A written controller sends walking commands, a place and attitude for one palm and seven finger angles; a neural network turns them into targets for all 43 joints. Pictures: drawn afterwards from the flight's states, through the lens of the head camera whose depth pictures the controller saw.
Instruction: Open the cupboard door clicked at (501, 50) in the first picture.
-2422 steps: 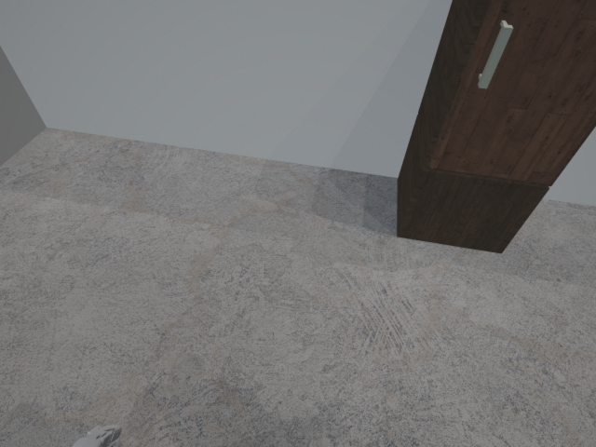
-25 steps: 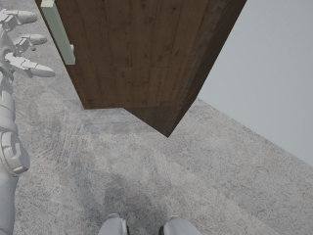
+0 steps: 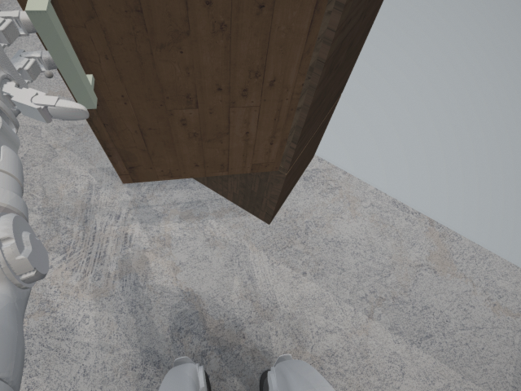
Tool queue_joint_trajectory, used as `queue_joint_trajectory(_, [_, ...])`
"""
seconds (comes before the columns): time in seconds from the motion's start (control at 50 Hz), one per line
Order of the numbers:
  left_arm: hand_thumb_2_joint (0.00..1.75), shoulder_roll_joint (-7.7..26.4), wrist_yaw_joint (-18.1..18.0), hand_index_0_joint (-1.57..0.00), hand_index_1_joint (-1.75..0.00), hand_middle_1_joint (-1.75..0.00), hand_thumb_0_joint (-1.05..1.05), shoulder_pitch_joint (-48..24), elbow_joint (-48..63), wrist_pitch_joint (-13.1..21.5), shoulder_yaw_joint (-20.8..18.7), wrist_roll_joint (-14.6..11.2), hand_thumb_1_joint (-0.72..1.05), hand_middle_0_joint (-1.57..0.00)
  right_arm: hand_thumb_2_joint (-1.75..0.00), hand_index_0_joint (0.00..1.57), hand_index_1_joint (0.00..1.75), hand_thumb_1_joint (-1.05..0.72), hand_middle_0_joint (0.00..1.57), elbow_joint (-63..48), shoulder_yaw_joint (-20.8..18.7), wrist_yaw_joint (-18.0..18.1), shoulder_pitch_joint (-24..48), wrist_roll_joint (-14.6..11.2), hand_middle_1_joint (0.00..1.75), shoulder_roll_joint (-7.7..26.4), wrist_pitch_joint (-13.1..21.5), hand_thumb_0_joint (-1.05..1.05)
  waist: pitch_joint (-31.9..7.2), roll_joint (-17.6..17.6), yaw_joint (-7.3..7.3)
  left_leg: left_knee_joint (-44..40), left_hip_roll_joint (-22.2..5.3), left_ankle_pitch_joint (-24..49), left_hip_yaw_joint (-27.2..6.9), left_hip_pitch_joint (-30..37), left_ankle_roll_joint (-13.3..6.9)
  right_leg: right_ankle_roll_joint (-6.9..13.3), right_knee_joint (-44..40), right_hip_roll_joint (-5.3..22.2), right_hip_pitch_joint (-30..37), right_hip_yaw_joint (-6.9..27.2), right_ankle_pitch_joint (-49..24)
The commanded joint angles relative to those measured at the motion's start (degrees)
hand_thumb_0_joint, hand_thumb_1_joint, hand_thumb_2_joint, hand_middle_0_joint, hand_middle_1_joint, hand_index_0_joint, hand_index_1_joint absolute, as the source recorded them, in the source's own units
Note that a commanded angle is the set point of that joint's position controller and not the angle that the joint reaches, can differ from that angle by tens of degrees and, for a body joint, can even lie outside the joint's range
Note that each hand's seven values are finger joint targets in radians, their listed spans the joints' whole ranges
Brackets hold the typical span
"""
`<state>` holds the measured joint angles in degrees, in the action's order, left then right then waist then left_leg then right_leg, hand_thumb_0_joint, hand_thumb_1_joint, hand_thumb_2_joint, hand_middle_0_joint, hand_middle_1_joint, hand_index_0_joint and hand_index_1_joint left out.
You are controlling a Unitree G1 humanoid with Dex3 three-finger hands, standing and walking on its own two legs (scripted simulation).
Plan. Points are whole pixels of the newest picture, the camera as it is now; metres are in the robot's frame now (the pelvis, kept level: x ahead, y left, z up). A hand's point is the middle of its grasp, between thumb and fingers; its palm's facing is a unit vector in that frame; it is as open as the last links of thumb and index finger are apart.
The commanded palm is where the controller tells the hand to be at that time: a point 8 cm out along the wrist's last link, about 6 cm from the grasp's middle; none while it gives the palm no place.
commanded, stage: slide the fingers in behind the handle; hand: left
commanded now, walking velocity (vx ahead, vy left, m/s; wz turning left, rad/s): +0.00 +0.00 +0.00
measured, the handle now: (69, 51) +0.59 +0.21 +0.12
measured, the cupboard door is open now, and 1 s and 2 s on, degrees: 41 41 41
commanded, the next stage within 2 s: close the thumb around the handle in 0.96 s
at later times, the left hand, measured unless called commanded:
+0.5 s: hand (77, 78) +0.53 +0.19 +0.13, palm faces +0.01 -1.00 -0.01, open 14.0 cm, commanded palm +0.51 +0.23 +0.12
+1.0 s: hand (85, 75) +0.54 +0.18 +0.12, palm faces +0.03 -1.00 -0.01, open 14.0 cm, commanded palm +0.52 +0.22 +0.12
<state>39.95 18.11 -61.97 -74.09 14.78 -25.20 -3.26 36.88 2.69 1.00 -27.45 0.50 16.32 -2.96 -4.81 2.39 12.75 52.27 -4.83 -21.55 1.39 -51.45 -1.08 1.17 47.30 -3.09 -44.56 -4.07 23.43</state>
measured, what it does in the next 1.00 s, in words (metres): stands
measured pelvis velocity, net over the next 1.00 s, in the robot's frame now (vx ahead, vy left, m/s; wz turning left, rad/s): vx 0.00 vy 0.00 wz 0.01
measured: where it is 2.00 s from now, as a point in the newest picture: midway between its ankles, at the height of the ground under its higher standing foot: outside the picture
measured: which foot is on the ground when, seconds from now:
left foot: down 0.00-1.00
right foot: down 0.00-1.00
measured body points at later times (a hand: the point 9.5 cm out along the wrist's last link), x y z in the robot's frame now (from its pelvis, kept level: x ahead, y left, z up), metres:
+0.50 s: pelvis +0.01 +0.00 +0.00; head +0.12 +0.02 +0.44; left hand +0.53 +0.24 +0.13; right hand +0.00 -0.26 -0.11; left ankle +0.02 +0.11 -0.69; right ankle -0.02 -0.11 -0.69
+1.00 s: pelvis +0.00 +0.00 +0.00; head +0.12 +0.01 +0.43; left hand +0.54 +0.23 +0.12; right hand -0.04 -0.27 -0.11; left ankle +0.02 +0.11 -0.69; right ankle -0.02 -0.11 -0.69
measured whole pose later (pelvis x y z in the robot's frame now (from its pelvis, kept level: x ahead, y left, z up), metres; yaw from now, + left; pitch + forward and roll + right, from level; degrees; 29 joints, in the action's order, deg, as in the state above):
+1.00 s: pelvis +0.00 +0.00 +0.00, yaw +1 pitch +20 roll -3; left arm 33.1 11.3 -63.2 -74.3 16.8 -22.4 -2.8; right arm 38.1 1.9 0.2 -26.2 1.1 16.4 -1.7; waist -4.6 2.5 12.4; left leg 52.2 -4.1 -21.4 1.2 -51.0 -0.9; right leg 1.4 48.4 -2.5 -44.4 -4.2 24.1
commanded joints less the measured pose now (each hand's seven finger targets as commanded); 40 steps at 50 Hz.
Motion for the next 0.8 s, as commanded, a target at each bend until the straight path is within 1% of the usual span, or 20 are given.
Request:
queue_joint_trajectory(0.0, [0.3,13.06,-0.33,-0.3,-1.2,-1.2,0.0,-25.36,15.03,4.37,-0.59,-1.9,-0.5,-0.3,-0.9,0.2,0.3,-0.9,0.2,-1.74,-4.17,0.64,-10.16,0.09,0.3,10.81,0.65,0.0,-27.16,9.31,-0.46,-3.16,2.34,21.73,-3.95,28.04,-1.3,-0.79,-5.67,-1.62,4.41,2.14,-20.59])
queue_joint_trajectory(0.12, [0.3,9.36,-1.56,-0.3,-1.2,-1.2,0.0,-23.97,15.69,4.82,0.56,-2.48,-0.5,-0.3,-0.9,0.2,0.3,-0.9,0.2,-1.52,-4.53,0.1,-9.66,0.06,0.3,10.54,0.74,0.0,-26.44,8.63,-0.62,-3.23,2.33,23.18,-4.24,29.64,-1.11,-0.63,-5.55,-1.59,3.64,1.79,-21.08])
queue_joint_trajectory(0.14, [0.3,7.95,-1.89,-0.3,-1.2,-1.2,0.0,-25.23,16.69,5.08,1.34,-2.65,-0.5,-0.3,-0.9,0.2,0.3,-0.9,0.2,-1.41,-4.51,0.07,-9.77,0.21,0.3,10.42,0.83,0.0,-26.68,8.37,-0.14,-3.1,2.42,24.22,-4.3,30.29,-1.26,-0.59,-5.3,-1.66,3.39,1.67,-21.71])
queue_joint_trajectory(0.2, [0.3,8.88,-2.96,-0.3,-1.2,-1.2,0.0,-24.0,15.43,4.71,0.19,-2.09,-0.5,-0.3,-0.9,0.2,0.3,-0.9,0.2,-1.51,-4.62,-0.13,-9.39,0.2,0.3,10.36,0.72,0.0,-26.67,7.25,-0.86,-3.01,2.5,24.27,-4.29,29.3,-1.11,-0.68,-5.1,-1.53,4.43,1.76,-22.31])
queue_joint_trajectory(0.22, [0.3,7.79,-3.23,-0.3,-1.2,-1.2,0.0,-25.11,16.49,4.79,1.28,-1.99,-0.5,-0.3,-0.9,0.2,0.3,-0.9,0.2,-1.64,-4.6,-0.2,-9.15,0.25,0.3,10.26,0.76,0.0,-26.62,7.5,-0.36,-3.15,2.5,24.41,-4.27,29.53,-1.12,-0.74,-5.05,-1.45,4.41,1.74,-22.67])
queue_joint_trajectory(0.28, [0.3,7.82,-4.19,-0.3,-1.2,-1.2,0.0,-25.02,18.49,5.76,0.51,-1.84,-0.5,-0.3,-0.9,0.2,0.3,-0.9,0.2,-1.82,-4.72,-0.49,-8.84,0.36,0.3,10.06,0.88,0.0,-28.9,8.89,-1.14,-2.72,2.53,26.74,-4.37,31.52,-0.88,-0.59,-4.48,-1.45,4.77,1.74,-24.0])
queue_joint_trajectory(0.34, [0.3,3.77,-4.81,-0.3,-1.2,-1.2,0.0,-24.44,17.98,6.02,2.65,-1.97,-0.5,-0.3,-0.9,0.2,0.3,-0.9,0.2,-1.9,-4.79,-0.7,-8.65,0.42,0.3,9.62,0.91,0.0,-27.37,7.47,-0.63,-2.65,2.58,27.39,-4.44,31.64,-0.95,-0.52,-4.39,-1.53,4.14,1.42,-24.09])
queue_joint_trajectory(0.38, [0.3,4.54,-5.08,-0.3,-1.2,-1.2,0.0,-23.9,16.83,5.62,2.29,-1.65,-0.5,-0.3,-0.9,0.2,0.3,-0.9,0.2,-1.73,-4.91,-0.77,-8.28,0.28,0.3,9.82,0.74,0.0,-27.13,7.48,-0.82,-2.85,2.46,26.33,-4.43,31.25,-0.7,-0.61,-4.5,-1.39,3.98,1.49,-23.39])
queue_joint_trajectory(0.46, [0.3,0.75,-5.95,-0.3,-1.2,-1.2,0.0,-24.27,17.65,5.75,4.41,-1.84,-0.5,-0.3,-0.9,0.2,0.3,-0.9,0.2,-1.77,-5.03,-0.99,-7.9,0.37,0.3,9.48,0.95,0.0,-27.54,7.71,-0.85,-3.0,2.52,26.42,-4.85,32.45,-0.56,-0.44,-4.37,-1.42,3.12,1.23,-22.53])
queue_joint_trajectory(0.5, [0.3,1.46,-6.85,-0.3,-1.2,-1.2,0.0,-24.84,16.02,5.42,3.63,-1.7,-0.5,-0.3,-0.9,0.2,0.3,-0.9,0.2,-1.54,-4.92,-1.06,-8.03,0.42,0.3,9.64,0.91,0.0,-25.74,5.83,-0.59,-3.34,2.55,23.94,-4.91,30.55,-0.63,-0.51,-4.66,-1.39,2.95,1.24,-20.93])
queue_joint_trajectory(0.52, [0.3,0.28,-7.2,-0.3,-1.2,-1.2,0.0,-25.65,15.27,5.18,4.72,-1.68,-0.5,-0.3,-0.9,0.2,0.3,-0.9,0.2,-1.58,-4.81,-1.09,-7.81,0.36,0.3,9.52,0.96,0.0,-24.16,5.29,0.05,-3.62,2.64,22.12,-4.73,29.38,-0.75,-0.6,-4.97,-1.34,2.62,1.27,-19.96])
queue_joint_trajectory(0.54, [0.3,1.81,-7.78,-0.3,-1.2,-1.2,0.0,-26.73,15.37,5.47,3.02,-1.79,-0.5,-0.3,-0.9,0.2,0.3,-0.9,0.2,-1.34,-4.76,-0.87,-8.24,0.5,0.3,9.68,1.07,0.0,-24.13,3.88,0.1,-3.44,2.82,21.95,-4.6,28.56,-1.11,-0.61,-5.04,-1.29,3.57,1.51,-20.47])
queue_joint_trajectory(0.58, [0.3,4.79,-8.4,-0.3,-1.2,-1.2,0.0,-27.91,14.74,5.6,1.95,-0.65,-0.5,-0.3,-0.9,0.2,0.3,-0.9,0.2,-1.27,-4.61,-0.78,-8.34,0.53,0.3,9.83,1.16,0.0,-25.42,4.36,-0.09,-3.49,2.95,21.03,-4.45,27.25,-1.09,-0.75,-4.7,-1.03,4.69,2.03,-20.64])
queue_joint_trajectory(0.6, [0.3,2.14,-8.27,-0.3,-1.2,-1.2,0.0,-27.42,14.36,5.58,4.11,-0.34,-0.5,-0.3,-0.9,0.2,0.3,-0.9,0.2,-1.45,-4.67,-0.84,-8.14,0.41,0.3,9.51,1.3,0.0,-25.13,4.17,0.36,-3.4,3.08,20.68,-4.37,27.31,-1.16,-0.76,-4.86,-1.06,4.03,2.05,-20.41])
queue_joint_trajectory(0.62, [0.3,2.98,-8.29,-0.3,-1.2,-1.2,0.0,-27.8,14.84,5.96,3.53,-0.08,-0.5,-0.3,-0.9,0.2,0.3,-0.9,0.2,-1.29,-4.7,-0.81,-8.26,0.55,0.3,9.59,1.41,0.0,-25.55,4.76,0.17,-3.32,2.96,20.6,-4.42,27.55,-1.08,-0.72,-4.78,-0.97,3.85,2.03,-20.06])
queue_joint_trajectory(0.66, [0.3,1.71,-7.9,-0.3,-1.2,-1.2,0.0,-27.8,14.65,6.72,4.61,-0.11,-0.5,-0.3,-0.9,0.2,0.3,-0.9,0.2,-0.99,-4.69,-0.82,-8.33,0.61,0.3,9.52,1.58,0.0,-26.37,6.56,0.22,-3.26,2.76,21.25,-4.92,29.72,-0.82,-0.51,-4.67,-1.02,2.34,1.79,-19.27])
queue_joint_trajectory(0.7, [0.3,3.86,-7.62,-0.3,-1.2,-1.2,0.0,-28.28,15.27,6.95,2.96,-0.51,-0.5,-0.3,-0.9,0.2,0.3,-0.9,0.2,-0.92,-4.74,-0.71,-8.49,0.64,0.3,9.85,1.64,0.0,-27.98,6.6,-0.11,-3.06,2.79,21.42,-4.8,29.59,-0.86,-0.49,-4.59,-1.08,3.33,2.06,-19.69])
queue_joint_trajectory(0.74, [0.3,4.45,-7.34,-0.3,-1.2,-1.2,0.0,-28.19,13.78,6.69,2.3,-1.08,-0.5,-0.3,-0.9,0.2,0.3,-0.9,0.2,-0.88,-4.49,-0.53,-8.71,0.57,0.3,9.93,1.75,0.0,-26.72,4.48,0.25,-3.19,3.09,20.06,-4.33,27.46,-1.32,-0.63,-5.02,-1.12,4.88,2.26,-20.03])
queue_joint_trajectory(0.76, [0.3,5.22,-7.07,-0.3,-1.2,-1.2,0.0,-28.08,13.8,6.59,2.37,-0.69,-0.5,-0.3,-0.9,0.2,0.3,-0.9,0.2,-0.96,-4.5,-0.45,-8.49,0.49,0.3,9.89,1.68,0.0,-27.35,5.58,-0.17,-3.25,3.12,19.8,-4.25,27.09,-1.17,-0.71,-4.89,-1.0,5.22,2.41,-20.13])
queue_joint_trajectory(0.78, [0.3,4.59,-6.95,-0.3,-1.2,-1.2,0.0,-28.87,13.75,6.34,3.17,-0.61,-0.5,-0.3,-0.9,0.2,0.3,-0.9,0.2,-1.01,-4.39,-0.41,-8.39,0.34,0.3,9.82,1.65,0.0,-26.58,6.12,0.36,-3.24,3.15,19.14,-4.1,26.82,-1.24,-0.75,-5.14,-1.0,4.5,2.44,-19.61])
